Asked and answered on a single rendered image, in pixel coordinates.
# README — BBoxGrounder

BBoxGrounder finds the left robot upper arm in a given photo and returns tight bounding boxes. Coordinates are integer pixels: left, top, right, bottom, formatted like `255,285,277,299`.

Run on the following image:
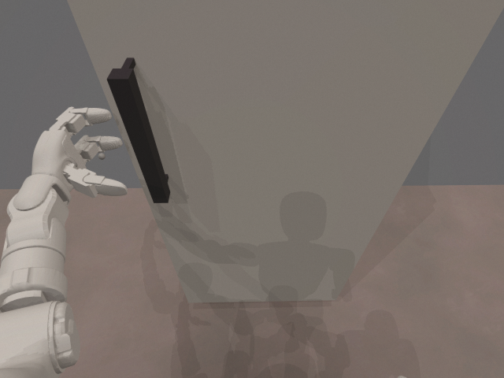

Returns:
0,301,80,378

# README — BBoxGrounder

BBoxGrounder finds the fridge door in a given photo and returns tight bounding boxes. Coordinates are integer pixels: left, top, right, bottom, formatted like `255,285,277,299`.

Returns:
67,0,504,303

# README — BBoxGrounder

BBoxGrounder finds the handle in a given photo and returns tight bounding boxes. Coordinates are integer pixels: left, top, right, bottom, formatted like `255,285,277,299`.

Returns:
107,57,170,203

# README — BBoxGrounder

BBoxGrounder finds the robot left hand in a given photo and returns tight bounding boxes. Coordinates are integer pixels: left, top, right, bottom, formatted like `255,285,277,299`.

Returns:
31,107,128,198

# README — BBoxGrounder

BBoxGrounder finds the robot left forearm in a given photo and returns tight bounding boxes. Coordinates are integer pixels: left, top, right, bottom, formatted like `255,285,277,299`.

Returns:
0,174,72,313

